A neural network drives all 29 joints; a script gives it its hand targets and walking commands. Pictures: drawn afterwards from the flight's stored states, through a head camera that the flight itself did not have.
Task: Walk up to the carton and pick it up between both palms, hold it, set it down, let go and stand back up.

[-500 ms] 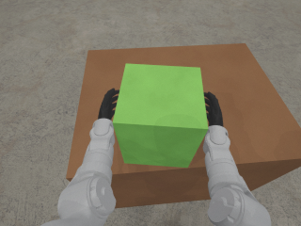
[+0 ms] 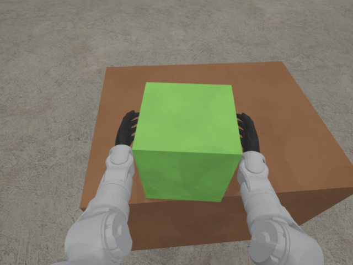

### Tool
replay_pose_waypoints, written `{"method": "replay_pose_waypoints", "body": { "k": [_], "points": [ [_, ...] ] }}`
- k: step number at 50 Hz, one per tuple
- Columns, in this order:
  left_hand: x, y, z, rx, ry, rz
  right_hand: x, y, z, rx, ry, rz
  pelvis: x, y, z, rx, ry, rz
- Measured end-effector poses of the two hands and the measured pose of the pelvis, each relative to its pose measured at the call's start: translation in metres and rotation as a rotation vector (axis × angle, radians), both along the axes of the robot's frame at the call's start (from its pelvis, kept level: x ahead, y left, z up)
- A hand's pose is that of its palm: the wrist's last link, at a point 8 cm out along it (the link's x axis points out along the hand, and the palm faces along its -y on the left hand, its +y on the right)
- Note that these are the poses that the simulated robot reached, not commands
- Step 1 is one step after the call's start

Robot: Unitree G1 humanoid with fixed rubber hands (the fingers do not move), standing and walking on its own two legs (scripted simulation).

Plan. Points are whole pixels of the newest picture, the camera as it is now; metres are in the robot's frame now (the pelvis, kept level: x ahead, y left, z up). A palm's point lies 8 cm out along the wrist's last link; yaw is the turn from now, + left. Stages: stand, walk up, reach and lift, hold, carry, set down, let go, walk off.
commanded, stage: reach and lift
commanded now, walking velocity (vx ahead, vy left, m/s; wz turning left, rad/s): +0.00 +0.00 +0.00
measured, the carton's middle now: (185, 145) +0.42 +0.03 +0.01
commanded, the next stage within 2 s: none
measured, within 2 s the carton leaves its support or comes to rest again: neither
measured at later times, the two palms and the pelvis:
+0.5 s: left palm (124, 135) +0.39 +0.17 +0.08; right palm (258, 140) +0.39 -0.13 +0.09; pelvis +0.00 +0.00 +0.00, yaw -1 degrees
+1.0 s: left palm (122, 127) +0.36 +0.16 +0.14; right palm (278, 133) +0.36 -0.14 +0.15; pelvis -0.02 +0.00 +0.00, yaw +1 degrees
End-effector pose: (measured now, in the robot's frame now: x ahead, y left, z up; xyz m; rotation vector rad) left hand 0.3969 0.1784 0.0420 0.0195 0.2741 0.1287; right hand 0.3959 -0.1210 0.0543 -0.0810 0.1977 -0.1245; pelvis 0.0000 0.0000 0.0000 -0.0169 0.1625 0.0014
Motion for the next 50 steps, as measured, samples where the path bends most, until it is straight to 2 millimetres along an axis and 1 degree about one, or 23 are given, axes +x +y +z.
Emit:
{"method": "replay_pose_waypoints", "body": {
  "k": [11, 22, 26, 30, 35, 39, 50],
  "points": [
    [0.001, -0.011, 0.03, 0.01, -0.037, -0.013, -0.004, -0.011, 0.024, 0.017, -0.039, -0.013, -0.005, -0.001, 0.001, 0.004, -0.05, -0.012],
    [-0.007, -0.009, 0.038, 0.006, -0.022, -0.001, -0.008, -0.01, 0.032, 0.044, -0.024, -0.005, -0.002, -0.002, 0.002, 0.005, -0.106, -0.012],
    [-0.009, -0.009, 0.044, 0.001, -0.034, 0.002, -0.009, -0.009, 0.04, 0.051, -0.037, -0.003, -0.001, -0.003, 0.002, 0.004, -0.12, -0.008],
    [-0.011, -0.01, 0.055, 0.013, -0.051, -0.001, -0.01, -0.01, 0.053, 0.062, -0.052, 0.0, -0.002, -0.003, 0.002, 0.002, -0.149, 0.0],
    [-0.018, -0.015, 0.073, 0.014, -0.057, 0.0, -0.017, -0.015, 0.072, 0.067, -0.057, -0.002, -0.007, -0.004, 0.002, 0.002, -0.194, 0.014],
    [-0.023, -0.02, 0.082, 0.015, -0.046, -0.005, -0.023, -0.02, 0.083, 0.063, -0.047, -0.008, -0.012, -0.005, 0.002, 0.004, -0.217, 0.015],
    [-0.036, -0.021, 0.101, 0.024, -0.042, 0.002, -0.034, -0.021, 0.097, 0.078, -0.043, -0.004, -0.023, -0.005, 0.001, 0.008, -0.238, 0.01]
  ]
}}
